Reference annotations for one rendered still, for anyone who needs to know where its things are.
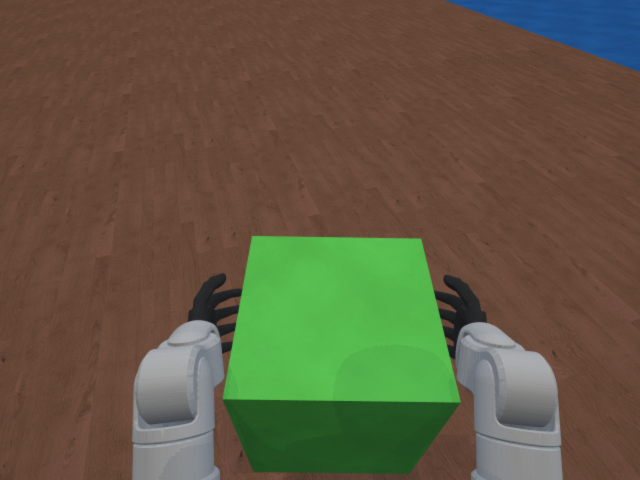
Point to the robot left forearm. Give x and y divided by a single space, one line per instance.
173 406

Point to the robot right forearm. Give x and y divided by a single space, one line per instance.
516 410

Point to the left robot hand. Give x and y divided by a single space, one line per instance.
205 302

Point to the carton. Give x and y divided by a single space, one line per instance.
339 362

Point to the right robot hand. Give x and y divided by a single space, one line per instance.
467 308

